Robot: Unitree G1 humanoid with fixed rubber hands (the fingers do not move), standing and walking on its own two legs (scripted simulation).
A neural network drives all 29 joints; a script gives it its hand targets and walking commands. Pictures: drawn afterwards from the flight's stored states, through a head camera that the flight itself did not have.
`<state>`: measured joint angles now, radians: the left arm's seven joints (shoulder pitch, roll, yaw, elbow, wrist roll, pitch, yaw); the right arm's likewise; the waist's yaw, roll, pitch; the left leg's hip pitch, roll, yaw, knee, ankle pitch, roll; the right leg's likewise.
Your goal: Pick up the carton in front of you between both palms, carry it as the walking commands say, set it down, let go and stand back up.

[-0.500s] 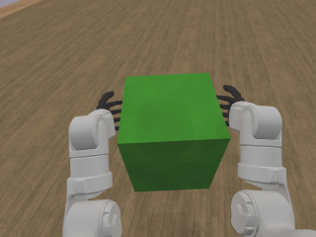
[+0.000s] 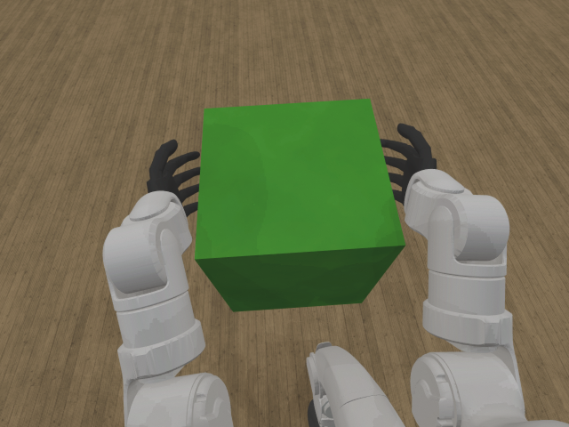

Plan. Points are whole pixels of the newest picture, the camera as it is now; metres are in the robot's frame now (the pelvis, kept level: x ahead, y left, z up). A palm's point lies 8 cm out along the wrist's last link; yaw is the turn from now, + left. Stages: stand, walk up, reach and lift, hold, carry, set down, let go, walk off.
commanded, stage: carry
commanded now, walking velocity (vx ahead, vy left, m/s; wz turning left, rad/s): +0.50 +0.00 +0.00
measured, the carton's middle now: (293, 218) +0.39 -0.06 +0.05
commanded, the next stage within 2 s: none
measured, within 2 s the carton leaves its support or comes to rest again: neither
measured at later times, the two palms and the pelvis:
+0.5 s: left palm (95, 11) +0.73 +0.18 +0.20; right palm out of the picture +0.75 -0.11 +0.19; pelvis +0.36 +0.02 +0.02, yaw +2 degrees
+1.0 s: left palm out of the picture +1.01 +0.19 +0.10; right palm out of the picture +1.02 -0.10 +0.11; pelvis +0.74 +0.04 +0.00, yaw +1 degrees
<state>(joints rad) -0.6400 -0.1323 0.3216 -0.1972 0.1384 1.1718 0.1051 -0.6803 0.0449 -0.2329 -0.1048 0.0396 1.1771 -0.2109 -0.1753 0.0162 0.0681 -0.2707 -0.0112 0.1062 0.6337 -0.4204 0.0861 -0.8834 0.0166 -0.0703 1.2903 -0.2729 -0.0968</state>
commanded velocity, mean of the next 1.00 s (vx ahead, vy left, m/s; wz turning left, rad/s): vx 0.50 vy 0.00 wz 0.00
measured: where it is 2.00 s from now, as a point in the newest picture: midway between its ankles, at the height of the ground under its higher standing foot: (222, 149)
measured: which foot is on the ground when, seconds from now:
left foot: down 0.00-0.16, up 0.18-0.58, down 0.60-1.00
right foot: up 0.00-0.12, down 0.14-0.62, up 0.64-0.96, down 0.98-1.00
